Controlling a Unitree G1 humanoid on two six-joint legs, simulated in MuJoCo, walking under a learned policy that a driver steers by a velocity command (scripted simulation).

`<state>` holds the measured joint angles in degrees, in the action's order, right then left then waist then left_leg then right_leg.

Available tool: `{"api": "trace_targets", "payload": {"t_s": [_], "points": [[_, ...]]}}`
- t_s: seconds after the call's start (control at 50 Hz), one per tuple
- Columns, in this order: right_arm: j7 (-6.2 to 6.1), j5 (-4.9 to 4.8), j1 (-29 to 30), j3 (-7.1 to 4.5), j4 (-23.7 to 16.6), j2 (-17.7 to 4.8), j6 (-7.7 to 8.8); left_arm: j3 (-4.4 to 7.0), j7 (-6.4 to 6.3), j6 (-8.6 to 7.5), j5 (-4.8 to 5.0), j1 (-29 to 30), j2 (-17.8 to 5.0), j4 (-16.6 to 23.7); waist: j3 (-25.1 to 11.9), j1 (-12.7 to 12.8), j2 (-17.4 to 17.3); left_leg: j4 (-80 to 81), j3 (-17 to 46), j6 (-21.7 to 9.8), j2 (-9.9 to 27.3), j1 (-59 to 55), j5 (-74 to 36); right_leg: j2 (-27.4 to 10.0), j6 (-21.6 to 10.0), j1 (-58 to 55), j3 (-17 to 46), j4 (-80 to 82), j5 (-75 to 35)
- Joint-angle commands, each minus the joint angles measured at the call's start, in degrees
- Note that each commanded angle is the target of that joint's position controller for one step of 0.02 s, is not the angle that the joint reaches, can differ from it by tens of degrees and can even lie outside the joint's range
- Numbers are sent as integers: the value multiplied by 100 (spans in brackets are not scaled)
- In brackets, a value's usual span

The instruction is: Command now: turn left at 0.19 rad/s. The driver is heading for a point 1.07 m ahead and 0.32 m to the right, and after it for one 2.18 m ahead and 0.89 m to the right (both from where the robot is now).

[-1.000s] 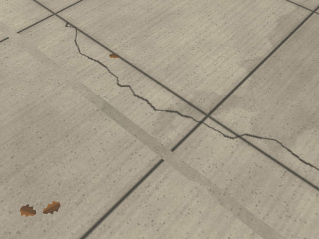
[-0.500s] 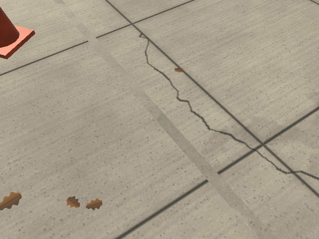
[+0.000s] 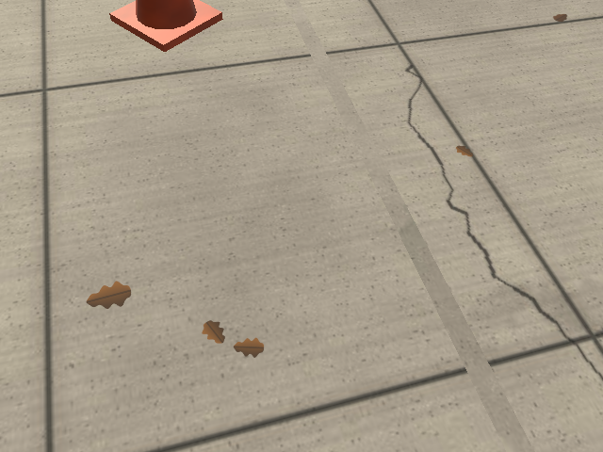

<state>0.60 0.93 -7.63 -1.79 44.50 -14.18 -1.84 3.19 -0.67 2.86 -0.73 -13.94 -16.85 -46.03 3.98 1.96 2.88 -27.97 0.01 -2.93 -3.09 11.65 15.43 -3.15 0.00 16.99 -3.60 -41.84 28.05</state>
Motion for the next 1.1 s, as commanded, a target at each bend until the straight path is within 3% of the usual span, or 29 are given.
{"api": "trace_targets", "payload": {"t_s": [0.02, 0.04, 0.08, 0.12, 0.16, 0.2, 0.26, 0.32, 0.36, 0.38, 0.4, 0.42, 0.44, 0.48, 0.52, 0.56, 0.68, 0.76, 0.82, 0.86, 0.88, 0.9, 0.92, 0.94, 0.96, 0.98, 1.02, 1.06, 1.1], "points": [[-122, 19, 46, -62, -183, -645, 113, 75, 0, 11, 51, 80, -436, 308, -389, -112, -1029, 1131, 1380, -921, 1688, -616, -2991, -20, 35, 621, 498, -723, 97], [-169, -9, 117, -58, -164, -685, 125, 112, 12, 13, -10, 16, -516, 235, -325, -87, -1195, 1120, 1201, -806, 1508, -639, -3199, 23, 69, 604, 431, -704, -167], [-188, -18, 35, -21, -64, -648, 141, 95, 27, 15, -51, -234, -458, 35, -539, -67, -1091, 999, 919, -780, 1350, -715, -3668, 119, 148, 345, 373, -705, -356], [-167, -13, -363, -62, 157, -782, 132, 55, 68, -4, -98, -173, -362, -3, -611, -245, -1075, 1386, 1147, -856, 1335, -863, -1511, 171, 176, 428, 221, -542, -358], [-135, 18, -635, -135, 329, -938, 91, 84, 129, -39, -146, 198, -448, 85, -178, -444, -1183, 1897, 1662, -970, 1424, -885, 922, 167, 128, 987, 186, -480, -369], [-117, 28, -706, -162, 409, -943, 117, 96, 173, -113, -135, 397, -443, 138, 111, -473, -1118, 2148, 1944, -1048, 1564, -880, 1539, 123, 77, 1277, 205, -306, -414], [-108, 24, -763, -204, 511, -944, 259, 66, 193, -269, -130, 398, -290, 102, 62, -419, -909, 2140, 1927, -1134, 1621, -845, 1371, 100, -40, 1100, 194, 55, -444], [-69, 2, -636, -248, 538, -982, 346, 59, 188, -360, -84, 247, -241, 42, 41, -264, -906, 2062, 1761, -1101, 1559, -266, 1397, 182, -232, 307, 89, 696, -544], [-39, -62, -368, -272, 511, -989, 340, 50, 149, -411, -77, -335, -138, -198, 27, 112, -692, 1665, 1441, -926, 1322, 672, 1626, 364, -372, -1050, -172, 1626, -1260], [-38, -39, -321, -237, 497, -837, 346, 82, 108, -458, -89, -822, -213, -405, -63, 313, -427, 1135, 1261, -781, 1061, 1336, 1834, 438, -407, -1953, -60, 1864, -1120], [-24, 12, -126, -127, 366, -476, 384, 142, 39, -532, -132, -1434, -522, -544, -139, 581, 323, -92, 735, -522, 614, 2152, 1782, -440, -541, -2661, 1147, 2583, -61], [-1, -8, 84, -27, 134, -130, 436, 274, 30, -585, -91, -1838, -1175, -568, -181, 707, 1403, -1770, -137, -298, -124, 3094, 1627, -1805, -990, -2817, 3513, 3715, 1893], [2, 127, 44, -154, 170, -663, 441, 247, 43, -564, -99, -1559, -1026, -605, 303, 396, 576, -2598, 321, -359, 120, 3219, 1329, -2041, -1291, -2030, 3937, 3839, 2183], [143, 83, -481, -183, 462, -721, 479, 121, 98, -630, -31, -640, -571, -341, 407, -188, 160, -2922, 407, -308, 507, 2951, 362, -1425, -1069, -1608, 2923, 3779, 1198], [199, 154, -530, -166, 603, -653, 464, 58, 95, -737, -16, -608, -393, -365, 202, -218, 177, -3019, 157, -134, 644, 2779, -236, -990, -903, -1694, 1997, 3781, -312], [219, 163, -331, -125, 568, -518, 418, 27, 110, -806, 1, -948, -310, -560, 118, -164, 154, -3102, -9, -9, 718, 2921, -579, -836, -915, -1836, 1505, 3683, -1540], [221, 132, 858, -13, 158, -309, 370, -44, 88, -819, 4, -1526, -204, -926, 316, 76, 171, -2060, -426, 261, 673, 3163, -1064, -647, -1009, -1870, 843, 3545, -3615], [210, 78, 1376, 63, -53, -235, 399, -54, 42, -831, -19, -1662, -275, -1100, 394, 150, 263, -908, -623, 70, 480, 2558, -1251, -754, -1019, -1982, 672, 3491, -4365], [130, 68, 1010, 11, -10, -371, 440, -43, 5, -830, -26, -1432, -378, -1161, 189, -157, 310, -480, -671, -277, 230, 1735, -947, -917, -914, -2271, 538, 2927, -6028], [22, 53, -359, -125, 427, -625, 507, -12, -9, -783, -52, -1253, -491, -1170, -593, -735, 301, -179, -691, -531, -96, 267, -708, -834, -753, -2334, 391, 1355, -7182], [-45, 126, -1297, -218, 710, -812, 561, -23, -2, -763, -20, -1203, -480, -1141, -1095, -1125, 164, 33, -397, -691, 204, -1104, -785, -645, -671, -1584, 255, 98, -6268], [-118, 285, -2071, -367, 808, -1374, 578, -136, 49, -762, 81, -1510, -21, -939, -1910, -1113, -762, 146, 1617, -1083, 1823, -2693, 317, -142, -526, -38, -10, -1888, -3674], [-58, 164, -1956, -406, 819, -1451, 512, -100, 76, -761, 152, -1897, 71, -995, -2396, -816, -1569, 1143, 4286, -1704, 2782, -3201, 597, 856, -438, 1349, 413, -3507, 134], [-21, -2, -1271, -382, 754, -1225, 495, 8, 49, -745, 37, -1360, -347, -889, -1494, -636, -872, 1311, 3652, -1562, 2481, -2459, 836, 421, -547, 1849, 829, -3735, -314], [-11, -31, -798, -276, 677, -798, 535, 0, 79, -789, 16, -914, -296, -778, -756, -515, -574, 1463, 2744, -1430, 2270, -1563, 534, 165, -573, 1879, 762, -3466, -814], [-4, -1, -601, -203, 705, -521, 592, -15, 97, -799, 13, -761, -164, -771, -342, -333, -386, 1676, 2123, -1233, 1975, -861, -62, -40, -577, 1643, 715, -3071, -1064], [-38, 8, -625, -110, 877, -266, 689, -38, 169, -651, -137, -860, 10, -820, -206, -32, -503, 1870, 1356, -965, 1559, -187, -794, -219, -470, 1113, 692, -2582, -1220], [-45, -1, -890, -123, 1001, -351, 802, -49, 235, -537, -121, -878, 129, -833, -217, 31, -527, 2007, 931, -946, 1530, -107, -1275, -198, -394, 1126, 645, -2425, -1311], [-51, -7, -1077, -148, 1090, -475, 857, -39, 268, -465, -103, -445, 103, -692, -11, 0, -532, 2223, 550, -866, 1481, -128, -1286, -254, -328, 1571, 630, -2153, -1697]]}}
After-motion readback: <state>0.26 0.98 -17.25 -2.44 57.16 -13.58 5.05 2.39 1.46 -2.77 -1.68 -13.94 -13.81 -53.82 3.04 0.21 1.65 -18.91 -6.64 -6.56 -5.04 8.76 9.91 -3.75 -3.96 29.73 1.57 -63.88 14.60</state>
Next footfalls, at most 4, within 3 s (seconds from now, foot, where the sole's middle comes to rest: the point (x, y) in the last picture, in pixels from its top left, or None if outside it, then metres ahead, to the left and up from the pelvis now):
0.40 right None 0.09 -0.11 -0.77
0.88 left None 0.43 0.07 -0.77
1.44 right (346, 345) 0.72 -0.09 -0.77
1.92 left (321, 248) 1.01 -0.02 -0.77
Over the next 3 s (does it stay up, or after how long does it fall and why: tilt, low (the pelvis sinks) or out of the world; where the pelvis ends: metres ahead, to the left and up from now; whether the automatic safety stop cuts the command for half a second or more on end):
stays up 1.02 -0.24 0.00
